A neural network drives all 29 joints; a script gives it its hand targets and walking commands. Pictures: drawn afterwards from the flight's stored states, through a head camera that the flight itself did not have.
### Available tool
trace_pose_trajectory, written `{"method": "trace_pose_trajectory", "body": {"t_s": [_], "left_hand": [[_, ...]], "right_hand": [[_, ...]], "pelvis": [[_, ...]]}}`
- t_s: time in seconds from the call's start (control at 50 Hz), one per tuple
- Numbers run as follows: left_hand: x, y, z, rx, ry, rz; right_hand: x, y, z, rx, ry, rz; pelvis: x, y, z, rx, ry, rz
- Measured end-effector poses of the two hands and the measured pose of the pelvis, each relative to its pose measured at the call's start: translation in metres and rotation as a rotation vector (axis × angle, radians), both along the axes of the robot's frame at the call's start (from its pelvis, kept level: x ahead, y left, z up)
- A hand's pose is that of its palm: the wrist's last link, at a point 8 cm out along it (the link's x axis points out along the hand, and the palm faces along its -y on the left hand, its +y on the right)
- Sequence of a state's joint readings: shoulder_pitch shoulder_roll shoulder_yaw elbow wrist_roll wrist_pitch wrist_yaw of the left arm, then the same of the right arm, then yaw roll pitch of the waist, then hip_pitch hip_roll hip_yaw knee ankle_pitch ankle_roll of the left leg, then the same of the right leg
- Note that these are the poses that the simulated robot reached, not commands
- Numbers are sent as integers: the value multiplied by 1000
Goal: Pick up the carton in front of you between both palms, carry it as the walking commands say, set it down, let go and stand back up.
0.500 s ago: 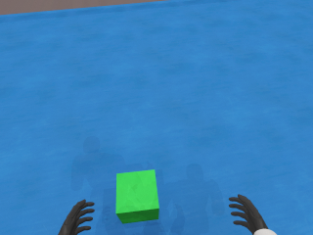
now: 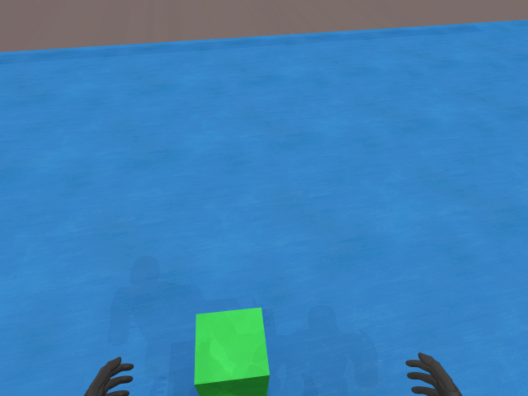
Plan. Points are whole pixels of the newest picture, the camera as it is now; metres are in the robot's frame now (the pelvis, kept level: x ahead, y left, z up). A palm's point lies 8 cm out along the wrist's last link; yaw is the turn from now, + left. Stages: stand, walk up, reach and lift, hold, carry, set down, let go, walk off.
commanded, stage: stand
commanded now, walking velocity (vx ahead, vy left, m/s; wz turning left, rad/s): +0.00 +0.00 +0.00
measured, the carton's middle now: (232, 356) +0.40 +0.10 -0.64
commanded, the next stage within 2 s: none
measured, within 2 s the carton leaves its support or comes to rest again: neither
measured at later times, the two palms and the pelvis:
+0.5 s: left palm out of the picture +0.09 +0.30 -0.10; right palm out of the picture +0.09 -0.26 -0.09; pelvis -0.01 +0.02 +0.00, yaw +0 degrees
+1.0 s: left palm out of the picture +0.05 +0.31 -0.11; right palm out of the picture +0.06 -0.27 -0.09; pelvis -0.03 +0.02 +0.01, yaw +0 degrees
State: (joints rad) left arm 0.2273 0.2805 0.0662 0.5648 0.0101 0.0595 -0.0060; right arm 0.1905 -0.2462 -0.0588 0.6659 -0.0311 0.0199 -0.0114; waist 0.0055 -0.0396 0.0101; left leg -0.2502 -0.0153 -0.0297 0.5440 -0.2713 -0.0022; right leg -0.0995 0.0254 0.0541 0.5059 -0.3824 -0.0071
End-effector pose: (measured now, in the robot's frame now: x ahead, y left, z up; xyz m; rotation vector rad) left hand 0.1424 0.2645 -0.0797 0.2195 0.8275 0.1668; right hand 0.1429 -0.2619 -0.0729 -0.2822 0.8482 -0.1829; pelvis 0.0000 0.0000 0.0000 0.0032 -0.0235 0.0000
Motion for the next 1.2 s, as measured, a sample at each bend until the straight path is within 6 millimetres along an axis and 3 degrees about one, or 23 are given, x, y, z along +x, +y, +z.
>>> {"method": "trace_pose_trajectory", "body": {"t_s": [0.1, 0.24, 0.5, 0.88, 1.2], "left_hand": [[-14, 12, -12, 16, 44, 7], [-29, 21, -19, 28, 91, 10], [-53, 32, -21, 50, 144, 20], [-87, 42, -26, 67, 221, 37], [-102, 46, -26, 80, 266, 46]], "right_hand": [[-13, -13, 1, -49, 26, -40], [-27, -9, -4, -55, 65, -59], [-48, 2, -16, -27, 124, -64], [-76, -5, -20, -36, 192, -77], [-90, -11, -22, -38, 237, -82]], "pelvis": [[0, 5, 0, -6, 1, -4], [-3, 11, 1, -10, -2, -6], [-11, 18, 3, -11, -16, -4], [-24, 19, 6, -11, -30, 1], [-31, 18, 8, -10, -32, 2]]}}
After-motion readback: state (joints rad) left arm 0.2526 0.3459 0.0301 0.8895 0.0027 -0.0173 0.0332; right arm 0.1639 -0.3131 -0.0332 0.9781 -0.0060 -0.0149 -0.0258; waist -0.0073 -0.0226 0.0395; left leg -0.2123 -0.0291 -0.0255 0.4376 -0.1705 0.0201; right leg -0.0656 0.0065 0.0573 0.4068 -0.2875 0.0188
